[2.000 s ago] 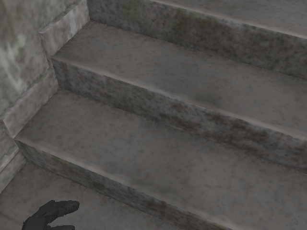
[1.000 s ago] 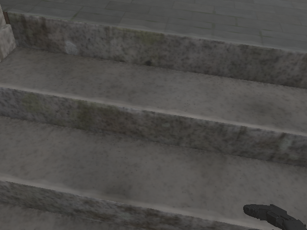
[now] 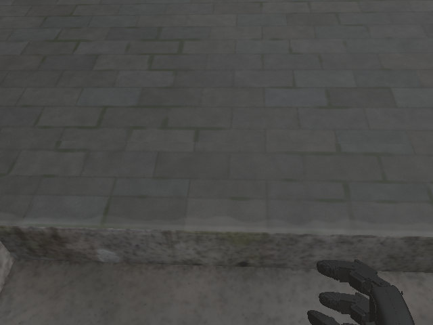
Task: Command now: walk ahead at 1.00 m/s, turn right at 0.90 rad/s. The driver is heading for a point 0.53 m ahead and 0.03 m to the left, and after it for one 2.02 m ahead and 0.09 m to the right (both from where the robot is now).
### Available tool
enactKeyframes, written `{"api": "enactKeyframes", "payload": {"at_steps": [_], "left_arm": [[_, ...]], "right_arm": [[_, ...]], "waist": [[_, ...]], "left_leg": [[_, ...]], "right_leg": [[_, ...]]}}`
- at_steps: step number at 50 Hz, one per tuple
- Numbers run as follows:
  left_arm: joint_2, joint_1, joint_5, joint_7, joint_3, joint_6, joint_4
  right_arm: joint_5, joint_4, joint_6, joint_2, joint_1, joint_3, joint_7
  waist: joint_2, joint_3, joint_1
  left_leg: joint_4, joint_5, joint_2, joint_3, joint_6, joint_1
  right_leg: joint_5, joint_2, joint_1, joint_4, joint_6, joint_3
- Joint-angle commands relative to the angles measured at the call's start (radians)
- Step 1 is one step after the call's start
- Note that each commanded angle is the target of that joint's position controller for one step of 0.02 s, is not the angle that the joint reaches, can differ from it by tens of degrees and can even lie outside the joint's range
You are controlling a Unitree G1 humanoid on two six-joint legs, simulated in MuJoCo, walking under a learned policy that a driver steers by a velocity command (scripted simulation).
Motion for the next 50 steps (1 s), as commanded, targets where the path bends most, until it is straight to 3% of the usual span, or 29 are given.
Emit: {"api": "enactKeyframes", "payload": {"at_steps": [1,2,4,6,9,13,14,15,17,18,19,20,21,23,25,28,30,33,34,36,37,38,39,40,41,42,44,47,50], "left_arm": [[-0.113,-0.454,-0.005,-0.045,-0.041,-0.006,-0.404],[-0.144,-0.369,-0.014,-0.048,-0.058,0.028,-0.400],[-0.167,-0.216,-0.066,-0.044,-0.077,0.060,-0.374],[-0.076,-0.246,-0.060,-0.017,-0.061,0.087,-0.396],[-0.116,-0.402,-0.055,0.022,-0.091,0.111,-0.463],[-0.101,-0.653,-0.037,-0.030,-0.150,0.067,-0.605],[-0.072,-0.704,-0.039,-0.032,-0.147,0.052,-0.618],[-0.013,-0.636,-0.032,-0.028,-0.106,0.029,-0.592],[0.166,-0.236,-0.016,0.008,-0.006,0.029,-0.498],[0.318,0.025,0.015,0.018,0.053,0.039,-0.387],[0.366,0.141,0.002,0.043,0.073,0.047,-0.268],[0.278,0.098,0.004,0.050,0.053,0.036,-0.245],[0.222,0.039,-0.009,0.027,0.040,0.021,-0.199],[-0.039,-0.074,0.027,-0.010,-0.021,0.007,-0.076],[-0.144,-0.107,0.032,-0.011,-0.038,0.006,0.000],[-0.119,-0.218,0.043,0.017,-0.044,0.040,0.007],[-0.081,-0.164,0.073,0.047,-0.056,0.056,0.027],[0.023,-0.108,0.042,0.098,-0.047,0.086,0.019],[0.126,-0.128,0.034,0.129,-0.021,0.089,-0.003],[0.267,-0.070,0.005,0.161,0.005,0.039,-0.039],[0.392,-0.146,-0.036,0.158,0.044,0.033,-0.078],[0.407,-0.247,-0.062,0.150,0.056,0.046,-0.133],[0.342,-0.234,-0.064,0.139,0.052,0.055,-0.149],[0.120,-0.186,-0.009,0.097,0.010,0.034,-0.194],[0.097,-0.107,0.004,0.043,0.012,0.008,-0.252],[0.095,-0.173,-0.002,0.021,0.024,-0.007,-0.297],[-0.005,-0.246,0.047,0.015,-0.018,0.007,-0.346],[-0.011,-0.192,0.021,0.040,-0.040,0.002,-0.352],[0.038,-0.315,0.015,0.107,-0.027,0.010,-0.381]], "right_arm": [[-0.019,0.225,0.042,0.061,0.260,-0.038,-0.017],[-0.033,0.277,0.058,0.137,0.204,-0.022,-0.002],[-0.029,0.325,0.071,0.118,0.134,-0.034,0.032],[-0.038,0.310,0.066,0.002,0.046,-0.055,0.035],[-0.030,0.378,0.061,-0.116,0.217,-0.065,0.020],[0.016,0.395,0.073,-0.248,0.412,-0.084,-0.016],[0.036,0.405,0.075,-0.251,0.414,-0.080,-0.019],[0.038,0.443,0.050,-0.277,0.452,-0.076,-0.001],[0.010,0.410,0.040,-0.452,0.389,-0.120,0.020],[0.007,0.328,0.024,-0.395,0.308,-0.117,0.017],[0.018,0.280,-0.001,-0.199,0.305,-0.091,0.050],[0.054,0.302,-0.008,-0.165,0.289,-0.121,0.070],[0.071,0.217,-0.005,-0.077,0.145,-0.112,0.070],[0.044,0.130,0.006,0.051,0.031,-0.062,0.083],[0.066,0.161,0.027,0.071,0.194,-0.043,0.113],[0.076,0.112,0.094,0.075,0.147,-0.024,0.098],[0.042,0.065,0.124,0.093,0.095,-0.011,0.070],[0.016,-0.041,0.132,0.015,-0.051,-0.012,0.068],[0.016,-0.059,0.131,0.012,-0.051,-0.006,0.080],[0.042,-0.021,0.138,-0.155,0.017,-0.080,0.083],[0.023,0.004,0.152,-0.216,0.181,-0.113,0.070],[0.001,0.068,0.158,-0.300,0.378,-0.151,0.069],[-0.004,0.089,0.167,-0.331,0.386,-0.167,0.067],[-0.019,0.077,0.162,-0.351,0.237,-0.163,0.080],[-0.076,-0.010,0.162,-0.259,0.080,-0.123,0.061],[-0.060,-0.021,0.144,-0.209,0.099,-0.107,0.053],[0.037,0.057,0.103,-0.159,0.165,-0.112,0.046],[0.039,0.049,0.083,-0.111,0.112,-0.100,0.052],[0.021,0.039,0.087,-0.151,0.155,-0.106,0.033]], "waist": [[0.114,0.064,-0.018],[0.060,0.119,0.064],[0.048,0.171,0.173],[0.039,0.198,0.216],[0.069,0.258,0.129],[0.024,0.140,0.067],[-0.008,0.117,0.065],[0.070,-0.009,0.112],[0.345,-0.256,0.339],[0.134,-0.373,0.363],[-0.321,-0.486,0.252],[-0.148,-0.449,0.208],[-0.072,-0.239,0.175],[0.000,0.032,0.072],[0.032,0.057,-0.040],[0.023,0.173,-0.102],[-0.012,0.181,-0.095],[0.011,0.172,-0.075],[-0.047,0.107,-0.114],[-0.130,-0.140,-0.139],[-0.241,-0.225,-0.223],[-0.209,-0.296,-0.265],[-0.088,-0.249,-0.218],[0.331,-0.118,-0.023],[0.423,-0.299,0.068],[0.264,-0.196,0.054],[-0.103,0.049,0.108],[-0.074,0.024,0.147],[-0.005,-0.009,0.081]], "left_leg": [[-0.751,-0.218,0.346,-0.766,0.206,0.503],[-0.716,0.000,0.299,-0.532,0.113,0.347],[-0.783,0.175,0.258,-0.224,0.020,0.206],[-0.877,0.196,0.192,-0.009,0.026,0.095],[-0.961,0.333,0.214,0.003,0.067,0.384],[-1.264,0.276,0.234,0.032,0.119,0.481],[-1.279,0.524,0.195,0.077,0.130,0.400],[-1.127,1.358,0.205,0.080,0.185,0.398],[-0.640,2.078,0.201,-0.039,0.159,0.630],[-0.266,1.649,0.143,-0.142,0.100,0.414],[0.113,0.401,-0.091,-0.290,0.076,0.108],[0.517,0.354,-0.126,-0.487,0.087,-0.002],[0.741,0.395,-0.130,-0.459,0.099,-0.149],[0.959,0.501,-0.064,-0.416,0.165,-0.299],[0.983,0.521,-0.064,-0.441,0.201,-0.339],[0.899,0.422,-0.084,-0.302,0.156,-0.460],[1.050,0.367,-0.133,-0.195,0.129,-0.553],[0.674,0.418,-0.117,-0.070,0.089,-0.530],[0.459,0.378,-0.091,0.018,0.071,-0.281],[0.333,0.344,-0.225,0.130,0.105,0.288],[0.199,0.187,-0.199,0.079,0.118,0.335],[0.007,0.119,-0.222,-0.014,0.140,0.430],[-0.290,0.155,-0.220,-0.209,0.177,0.487],[-0.505,0.471,-0.127,-0.606,0.285,0.482],[-0.881,-0.020,0.022,-1.299,0.397,0.525],[-0.962,-0.199,0.049,-1.368,0.345,0.416],[-0.796,-0.147,-0.032,-1.043,0.191,0.248],[-0.675,0.266,-0.150,-0.599,0.145,0.206],[-0.741,0.656,-0.113,-0.508,0.084,0.314]], "right_leg": [[-0.151,-0.122,-0.766,0.848,-0.024,-0.068],[-0.137,-0.156,-0.729,0.903,-0.033,-0.046],[-0.153,-0.200,-0.676,0.731,-0.021,-0.025],[-0.027,-0.183,-0.589,0.558,0.032,-0.104],[-0.196,-0.157,-0.908,0.812,0.040,-0.120],[-0.213,-0.290,-0.642,0.142,0.054,-0.291],[-0.235,-0.248,-0.351,-0.064,0.039,-0.369],[-0.322,-0.109,0.003,-0.025,0.030,-0.503],[-0.382,-0.026,0.318,-0.360,-0.002,-0.359],[-0.170,-0.204,0.614,-0.525,-0.057,0.035],[-0.604,-0.369,0.777,-1.032,-0.068,0.581],[-0.827,-0.460,0.670,-1.174,0.013,0.777],[-0.820,-0.485,0.493,-1.195,0.050,0.703],[-0.432,-0.451,0.193,-1.051,0.089,0.327],[-0.108,-0.388,0.168,-0.996,0.160,-0.018],[0.171,-0.363,0.054,-1.090,0.207,-0.357],[0.374,-0.356,0.082,-1.125,0.178,-0.436],[0.390,-0.287,0.117,-1.161,0.210,-0.559],[0.469,-0.269,0.039,-1.220,0.197,-0.629],[1.361,-0.274,0.059,-1.094,0.136,-0.596],[1.599,-0.358,0.225,-0.964,0.101,-0.530],[1.624,-0.396,0.363,-0.748,0.073,-0.465],[1.154,-0.353,0.332,-0.523,0.085,-0.413],[-0.133,-0.080,0.069,-0.154,0.149,-0.314],[-0.222,0.078,-0.123,0.379,0.162,-0.027],[-0.196,0.071,-0.225,0.577,0.125,0.011],[-0.149,0.004,-0.362,0.597,0.093,-0.015],[-0.129,-0.100,-0.316,0.393,0.118,-0.064],[-0.145,-0.134,-0.311,0.045,0.158,-0.178]]}}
